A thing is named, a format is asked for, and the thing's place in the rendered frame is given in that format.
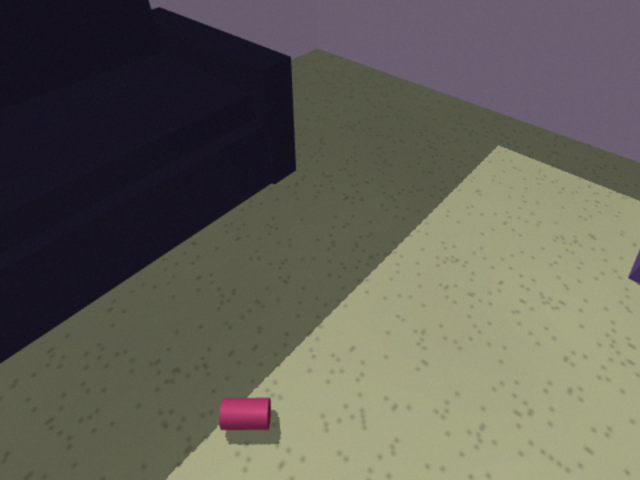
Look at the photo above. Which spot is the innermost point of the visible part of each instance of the can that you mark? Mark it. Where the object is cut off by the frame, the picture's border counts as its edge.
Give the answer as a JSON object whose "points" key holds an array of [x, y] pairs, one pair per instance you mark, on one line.
{"points": [[245, 414]]}

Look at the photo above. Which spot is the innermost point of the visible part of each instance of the sofa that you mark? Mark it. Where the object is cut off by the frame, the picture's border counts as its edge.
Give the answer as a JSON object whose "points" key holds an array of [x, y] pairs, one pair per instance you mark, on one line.
{"points": [[124, 131]]}

